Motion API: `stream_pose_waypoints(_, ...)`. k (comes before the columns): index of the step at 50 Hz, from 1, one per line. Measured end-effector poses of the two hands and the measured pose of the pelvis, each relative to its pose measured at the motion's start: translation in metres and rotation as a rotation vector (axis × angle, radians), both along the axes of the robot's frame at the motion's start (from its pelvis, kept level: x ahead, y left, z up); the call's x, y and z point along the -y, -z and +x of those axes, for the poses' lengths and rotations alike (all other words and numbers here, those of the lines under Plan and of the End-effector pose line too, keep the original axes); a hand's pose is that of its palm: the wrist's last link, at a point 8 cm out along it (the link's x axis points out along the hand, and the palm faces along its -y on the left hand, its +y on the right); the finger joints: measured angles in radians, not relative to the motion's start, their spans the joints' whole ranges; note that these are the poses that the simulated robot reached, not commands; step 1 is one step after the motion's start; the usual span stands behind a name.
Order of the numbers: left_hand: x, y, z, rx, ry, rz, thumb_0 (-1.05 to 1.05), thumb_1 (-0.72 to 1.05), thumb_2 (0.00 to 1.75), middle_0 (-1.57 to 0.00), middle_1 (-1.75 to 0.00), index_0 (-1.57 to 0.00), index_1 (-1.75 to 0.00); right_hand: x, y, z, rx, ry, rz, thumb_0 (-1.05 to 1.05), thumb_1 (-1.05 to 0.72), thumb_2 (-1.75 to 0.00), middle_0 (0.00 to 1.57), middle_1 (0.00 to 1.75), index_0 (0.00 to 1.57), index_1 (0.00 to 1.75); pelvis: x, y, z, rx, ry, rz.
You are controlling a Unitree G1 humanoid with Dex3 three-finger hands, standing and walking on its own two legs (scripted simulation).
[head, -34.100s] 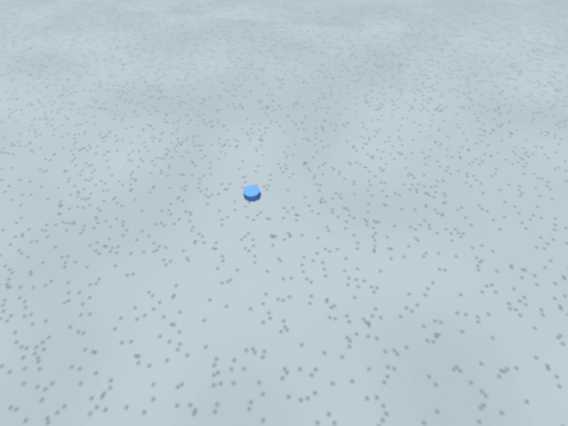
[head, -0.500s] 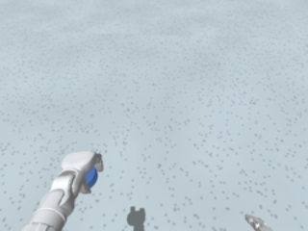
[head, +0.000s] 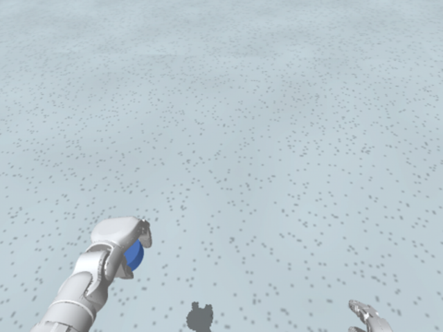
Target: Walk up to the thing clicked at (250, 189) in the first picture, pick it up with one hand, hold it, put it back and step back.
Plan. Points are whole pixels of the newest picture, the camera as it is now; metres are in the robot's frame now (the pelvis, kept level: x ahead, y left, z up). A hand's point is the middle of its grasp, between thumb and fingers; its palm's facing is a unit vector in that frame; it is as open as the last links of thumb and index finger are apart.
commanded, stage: hold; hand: left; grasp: from above
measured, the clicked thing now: (122, 252) +0.31 +0.24 -0.06
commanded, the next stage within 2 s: crouch in 0.66 s
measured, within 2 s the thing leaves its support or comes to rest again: neither
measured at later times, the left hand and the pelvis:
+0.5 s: hand (125, 254) +0.29 +0.22 -0.04, palm faces -0.44 -0.06 -0.90, open 8.5 cm; pelvis +0.00 +0.00 +0.00, yaw +0 degrees
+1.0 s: hand (129, 261) +0.29 +0.22 -0.06, palm faces -0.46 -0.06 -0.89, open 8.5 cm; pelvis +0.00 -0.01 +0.00, yaw +1 degrees
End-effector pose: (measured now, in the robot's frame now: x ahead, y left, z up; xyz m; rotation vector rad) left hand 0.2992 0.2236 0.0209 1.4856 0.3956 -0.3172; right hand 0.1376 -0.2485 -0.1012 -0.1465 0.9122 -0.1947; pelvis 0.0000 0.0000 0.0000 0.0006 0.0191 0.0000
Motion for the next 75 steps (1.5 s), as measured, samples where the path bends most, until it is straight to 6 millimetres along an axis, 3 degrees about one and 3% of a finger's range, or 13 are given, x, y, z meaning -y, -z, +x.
stream_pose_waypoints(35,0.002,-0.004,0.006,0.000,-0.004,0.011,0.01,0.07,0.50,-0.49,-0.65,-0.82,-0.74,0.000,0.000,0.001,-0.015,0.012,0.010,0.01,-0.91,-0.90,0.20,0.30,0.20,0.30,0.001,-0.003,0.003,0.004,0.002,0.003)
stream_pose_waypoints(47,0.004,0.012,0.000,-0.013,-0.005,0.003,0.01,0.08,0.51,-0.47,-0.66,-0.81,-0.76,0.006,0.000,0.002,-0.027,0.014,0.000,0.01,-0.91,-0.90,0.20,0.30,0.20,0.30,0.004,-0.003,0.006,-0.007,-0.003,0.004)
stream_pose_waypoints(54,-0.003,0.049,-0.002,-0.028,-0.001,0.024,0.01,0.07,0.51,-0.48,-0.66,-0.82,-0.75,0.013,0.009,-0.006,-0.080,-0.004,-0.035,0.01,-0.90,-0.90,0.20,0.30,0.20,0.30,0.006,0.008,0.000,-0.066,-0.017,0.000)
stream_pose_waypoints(60,-0.009,0.094,0.009,-0.005,0.014,0.064,0.01,0.08,0.50,-0.48,-0.66,-0.82,-0.75,0.025,0.038,-0.028,-0.152,-0.005,-0.081,0.01,-0.90,-0.90,0.20,0.30,0.20,0.30,0.005,0.037,-0.010,-0.177,-0.025,-0.014)
stream_pose_waypoints(67,-0.011,0.163,0.033,0.013,0.031,0.090,0.00,0.09,0.50,-0.47,-0.67,-0.81,-0.76,0.033,0.093,-0.069,-0.242,0.028,-0.124,0.00,-0.91,-0.90,0.20,0.30,0.20,0.30,-0.001,0.093,-0.024,-0.323,-0.020,-0.031)
stream_pose_waypoints(75,-0.017,0.247,0.054,0.044,0.023,0.094,0.00,0.10,0.48,-0.46,-0.67,-0.81,-0.76,0.026,0.176,-0.118,-0.348,0.068,-0.134,0.01,-0.91,-0.90,0.20,0.30,0.20,0.30,-0.008,0.171,-0.041,-0.465,-0.009,-0.048)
